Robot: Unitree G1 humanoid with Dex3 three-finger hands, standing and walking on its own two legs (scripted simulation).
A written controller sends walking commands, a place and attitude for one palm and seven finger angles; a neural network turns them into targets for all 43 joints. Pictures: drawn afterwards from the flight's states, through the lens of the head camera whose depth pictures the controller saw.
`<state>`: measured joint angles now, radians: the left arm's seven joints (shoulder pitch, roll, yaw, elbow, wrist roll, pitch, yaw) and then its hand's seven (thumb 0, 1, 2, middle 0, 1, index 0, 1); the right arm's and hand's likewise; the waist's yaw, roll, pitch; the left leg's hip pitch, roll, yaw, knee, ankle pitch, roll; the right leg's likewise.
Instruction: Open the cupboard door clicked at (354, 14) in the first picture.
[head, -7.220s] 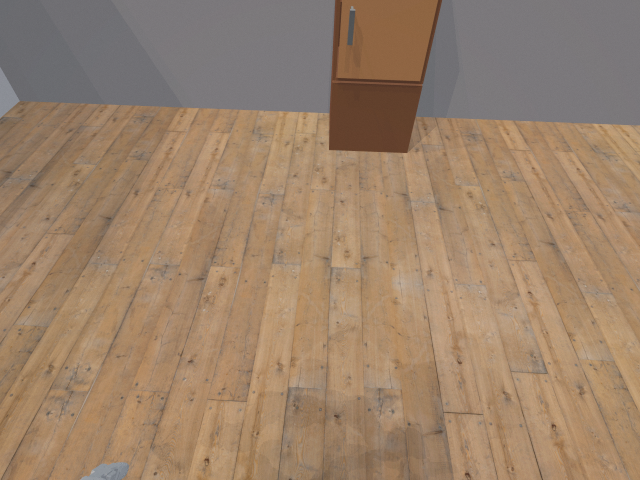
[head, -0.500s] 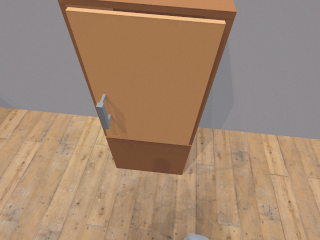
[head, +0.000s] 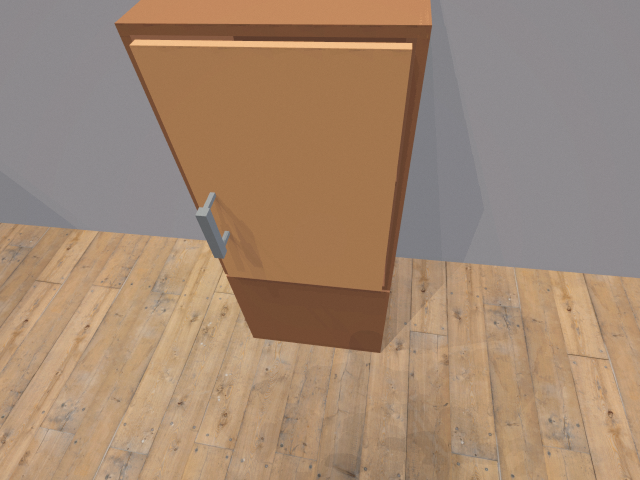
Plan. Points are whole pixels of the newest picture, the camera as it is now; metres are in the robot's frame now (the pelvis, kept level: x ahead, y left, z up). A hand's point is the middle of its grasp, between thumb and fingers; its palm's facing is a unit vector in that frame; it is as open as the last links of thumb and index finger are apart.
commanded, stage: come to a stop and stand still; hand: left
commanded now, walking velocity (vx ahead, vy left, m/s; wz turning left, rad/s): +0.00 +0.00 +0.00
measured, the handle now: (215, 226) +0.57 +0.29 -0.12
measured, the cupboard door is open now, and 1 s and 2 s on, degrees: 0 0 0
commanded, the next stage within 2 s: look again from close up in 0.56 s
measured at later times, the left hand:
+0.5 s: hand out of the picture +0.01 +0.22 -0.19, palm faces +0.02 -0.98 -0.18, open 7.3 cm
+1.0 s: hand out of the picture +0.01 +0.22 -0.18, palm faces +0.00 -0.98 -0.21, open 7.3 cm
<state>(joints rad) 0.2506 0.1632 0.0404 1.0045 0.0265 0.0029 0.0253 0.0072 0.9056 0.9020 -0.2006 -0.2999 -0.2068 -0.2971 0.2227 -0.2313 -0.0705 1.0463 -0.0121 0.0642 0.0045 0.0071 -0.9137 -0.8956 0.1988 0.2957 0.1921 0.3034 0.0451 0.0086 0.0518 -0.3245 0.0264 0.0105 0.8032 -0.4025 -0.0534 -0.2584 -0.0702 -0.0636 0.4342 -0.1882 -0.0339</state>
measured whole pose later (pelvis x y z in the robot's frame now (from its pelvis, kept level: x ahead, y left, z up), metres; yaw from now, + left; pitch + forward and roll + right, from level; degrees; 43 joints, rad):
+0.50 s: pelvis +0.00 +0.05 -0.01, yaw -1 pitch -1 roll +0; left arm 0.24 0.16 0.01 1.13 0.01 0.01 0.02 0.01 0.92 0.90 -0.20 -0.30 -0.20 -0.30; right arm 0.22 -0.17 -0.02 1.10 0.00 -0.01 -0.03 0.00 -0.94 -0.89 0.20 0.30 0.20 0.30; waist 0.02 -0.01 0.03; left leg -0.12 0.02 0.04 0.42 -0.29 -0.01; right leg -0.21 -0.04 -0.03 0.44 -0.22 0.02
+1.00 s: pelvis -0.02 +0.05 -0.01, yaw -1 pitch -3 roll +0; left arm 0.26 0.16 -0.01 1.10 0.01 -0.01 0.03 0.01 0.92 0.90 -0.20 -0.30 -0.20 -0.30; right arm 0.31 -0.15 0.00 1.07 -0.01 -0.02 -0.02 0.01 -0.92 -0.90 0.20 0.30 0.20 0.30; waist -0.01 0.01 0.01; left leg -0.16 0.02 0.05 0.51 -0.31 0.00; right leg -0.24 -0.04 -0.02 0.53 -0.24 0.02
